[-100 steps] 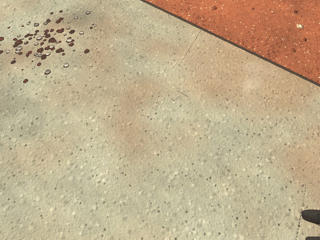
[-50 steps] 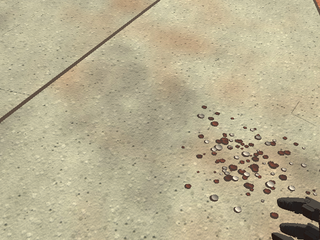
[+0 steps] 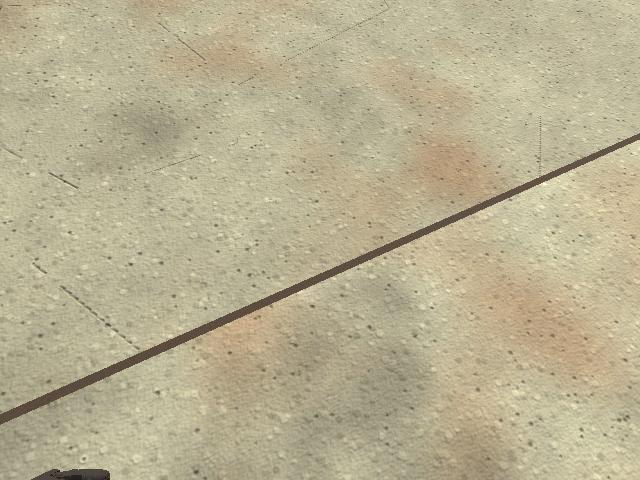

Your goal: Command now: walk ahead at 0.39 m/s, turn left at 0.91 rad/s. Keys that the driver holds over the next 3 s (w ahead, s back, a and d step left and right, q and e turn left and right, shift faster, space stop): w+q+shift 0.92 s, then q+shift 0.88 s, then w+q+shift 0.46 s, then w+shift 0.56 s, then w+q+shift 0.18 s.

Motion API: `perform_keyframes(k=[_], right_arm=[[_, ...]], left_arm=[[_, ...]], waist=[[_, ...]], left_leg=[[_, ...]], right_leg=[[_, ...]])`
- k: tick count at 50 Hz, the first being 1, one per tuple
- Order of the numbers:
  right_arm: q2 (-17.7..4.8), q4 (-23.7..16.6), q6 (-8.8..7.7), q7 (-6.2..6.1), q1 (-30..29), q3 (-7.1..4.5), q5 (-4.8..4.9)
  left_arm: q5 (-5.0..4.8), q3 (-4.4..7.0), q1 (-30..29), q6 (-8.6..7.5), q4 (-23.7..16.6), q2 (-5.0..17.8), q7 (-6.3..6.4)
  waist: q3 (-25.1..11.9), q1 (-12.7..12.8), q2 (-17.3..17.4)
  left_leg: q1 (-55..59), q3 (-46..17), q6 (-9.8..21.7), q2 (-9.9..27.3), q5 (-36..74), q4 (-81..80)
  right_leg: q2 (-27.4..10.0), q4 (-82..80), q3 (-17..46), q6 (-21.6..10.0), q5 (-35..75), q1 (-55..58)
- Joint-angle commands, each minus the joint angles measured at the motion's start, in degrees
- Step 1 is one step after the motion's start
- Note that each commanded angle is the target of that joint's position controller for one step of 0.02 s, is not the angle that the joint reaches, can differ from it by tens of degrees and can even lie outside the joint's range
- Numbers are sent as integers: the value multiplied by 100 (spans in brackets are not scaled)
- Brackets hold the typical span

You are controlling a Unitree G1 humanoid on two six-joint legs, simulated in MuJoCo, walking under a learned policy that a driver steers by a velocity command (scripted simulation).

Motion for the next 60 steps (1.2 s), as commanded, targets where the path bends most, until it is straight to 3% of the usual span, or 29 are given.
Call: perform_keyframes(k=[1, 4, 7, 13, 18, 19, 20, 21, 22, 23, 25, 29, 35, 37, 39, 40, 41, 42, 43, 44, 45, 46, 48, 49, 52, 54, 56, 58, 60], right_arm=[[-1346, -198, -538, 44, 731, -302, -47], [-865, -269, -535, -71, 378, -125, 62], [-766, -250, -545, -180, 745, -85, 9], [-718, -318, -464, -182, 760, -68, 121], [-479, -511, -386, -125, 371, 24, 171], [-283, -555, -396, -102, 318, 94, 135], [64, -562, -425, -36, 414, 208, 20], [429, -882, -530, -6, 619, 345, 130], [-21, -911, -570, -61, 704, 308, 370], [-469, -837, -548, -77, 227, 214, 243], [-424, -803, -556, -25, -195, 176, 42], [93, -1085, -479, 160, -567, 290, 256], [145, -1381, -503, 370, -1451, 382, 126], [7, -1354, -552, 462, -1539, 308, 129], [-408, -1194, -508, 486, -735, 84, 208], [-802, -912, -441, 451, 355, -126, 237], [-1197, -433, -380, 370, 1927, -362, 221], [-1177, -93, -337, 245, 2049, -290, 235], [-1452, -546, -499, 260, 1471, -221, 35], [-1037, -581, -594, 239, 1602, -212, -25], [-931, -505, -704, 244, 1380, -161, -74], [-828, -525, -785, 270, 882, -115, -72], [-651, -656, -827, 223, 66, -36, -156], [-573, -634, -807, 172, -89, -12, -85], [-697, -439, -647, -90, -218, -50, 41], [-791, -186, -465, -181, 271, -142, 60], [-726, -22, -373, -208, 547, -144, 99], [-584, -61, -354, -236, 365, -123, 140], [-274, -250, -361, -229, 148, -36, 63]], left_arm=[[-157, 175, -916, -393, -779, 692, -91], [87, 231, -672, -668, -445, 615, -104], [55, 201, -816, -742, -413, 389, -163], [-56, 98, -1199, -795, -799, 160, -152], [-197, 246, -501, -922, -804, 537, -140], [-162, 331, 90, -938, -658, 680, -120], [-59, 395, 1111, -951, -513, 852, -93], [162, 424, 1982, -927, -456, 1258, -99], [140, 447, 1702, -904, -420, 1226, -176], [67, 349, 1559, -860, -497, 791, -148], [137, 218, 1723, -747, -335, 479, -62], [138, 34, 1780, -729, -5, 50, -72], [178, 35, 1746, -731, 147, 521, 45], [194, 96, 1982, -716, 166, 939, 125], [183, 190, 2029, -619, 133, 1383, 233], [175, 229, 1766, -574, 2, 1485, 240], [112, 190, 1307, -602, -227, 1345, 213], [237, -80, 1361, -736, -323, 356, 136], [28, -283, 2070, -1011, -892, 19, 51], [-49, -184, 1250, -1219, -1063, 707, 1], [-181, -169, 877, -1270, -1199, 726, 9], [-91, -183, 942, -1244, -1086, 617, 34], [63, -111, 1335, -1029, -906, 682, 3], [123, -77, 1318, -938, -918, 752, -6], [353, -210, 370, -866, -1330, 246, -33], [301, -250, 166, -855, -1391, -40, -85], [111, -119, -56, -797, -1554, 149, -89], [60, 33, -39, -767, -1631, 464, -27], [197, 146, 1275, -781, -1357, 659, 32]], waist=[[-56, -239, 1218], [-456, 21, 930], [-568, -93, 836], [-182, -268, 1235], [-324, 52, 1245], [-627, 314, 1114], [-1393, 723, 490], [-2013, 716, -1021], [-1502, 592, -1467], [-814, 776, -910], [-261, 792, -154], [240, 544, -375], [651, 451, 103], [328, 315, -107], [-297, -369, -720], [-836, -990, -872], [-1330, -1756, -513], [-952, -1229, 1045], [-2304, -323, 2197], [-2298, -819, 1050], [-1262, -508, 302], [-665, -70, -534], [-12, 549, -209], [140, 644, -97], [396, 462, 96], [-154, 68, 284], [-405, -63, 615], [-519, 124, 905], [-1569, 790, 895]], left_leg=[[1880, -4598, 1469, 1764, -3549, -3339], [1685, -3211, 846, 1079, -1878, -2904], [1709, -2815, 787, 711, -984, -2830], [1143, -2868, 752, 382, -560, -2471], [608, -3331, 634, 318, -624, -1748], [203, -3094, 472, 153, -529, -1196], [-569, -2439, 238, -279, -883, 453], [-2332, -1651, -43, -763, -1760, 2297], [-3358, -1191, -138, -134, -1066, 3294], [-3616, -981, -180, 135, -578, 3713], [-3374, -789, -173, 429, 53, 3828], [-3397, -566, -115, 827, 470, 3906], [-2494, 394, -124, 478, 1691, 1863], [-1241, 1045, 115, -116, 1760, 1130], [-61, 1178, 343, -535, 1257, 1036], [1264, 1042, 585, -642, 1012, 966], [3468, 477, 931, -491, 1653, 17], [4502, -719, 1130, 73, 1514, 6], [5652, -4177, 2420, 1224, -184, -1018], [5321, -5046, 2185, 1321, -1534, -2161], [4298, -4849, 1941, 1292, -1381, -2560], [3087, -4389, 1767, 1102, -863, -2610], [1557, -3244, 1661, 573, 1345, -2561], [1032, -2746, 1566, 432, 2290, -2545], [-695, -1393, 1037, -494, 3873, -2157], [-1000, -1349, 534, -778, 2940, -1757], [-643, -1861, 302, -745, 2099, -1429], [-3, -2229, 76, -649, 1977, -698], [292, -1918, -398, -882, 1828, 1335]], right_leg=[[471, 1640, 1473, -331, -116, -3081], [370, 617, 1477, -198, 1135, -1965], [685, -164, 1356, 13, 1854, -1461], [934, -1550, 1439, 378, 1832, -827], [762, -2331, 1367, 261, 1940, 729], [569, -2342, 1330, 138, 1966, 1685], [-158, -2165, 2041, -175, 1496, 3314], [-1601, -2722, 4538, -928, -537, 4838], [-2069, -3135, 5704, -1265, -2026, 4551], [-1814, -3146, 4926, -1105, -1738, 4030], [-1211, -3195, 3283, -787, 91, 3278], [-796, -3431, 1650, -590, 1957, 2446], [-511, -3866, -24, -331, 4180, 1784], [-526, -3413, -398, -152, 7198, 1903], [-822, -2061, -417, -160, 9605, 2263], [-941, -795, -307, -235, 10132, 1924], [-642, 1173, -271, -204, 8758, 693], [450, 3585, -64, -106, 594, -1146], [897, 4924, 1271, -133, -731, -2732], [643, 4405, 1830, -347, 133, -3065], [506, 3845, 1778, -394, 434, -3064], [289, 3307, 1811, -311, 713, -2592], [104, 2658, 1836, 26, 729, -1808], [34, 2188, 1697, 170, 685, -1539], [531, 117, 838, 406, 1893, -399], [1121, -1090, 577, 390, 3512, 760], [1305, -1605, 902, 387, 3855, 1121], [1141, -2012, 1240, 296, 3682, 1156], [462, -2052, 1500, -56, 4598, 2618]])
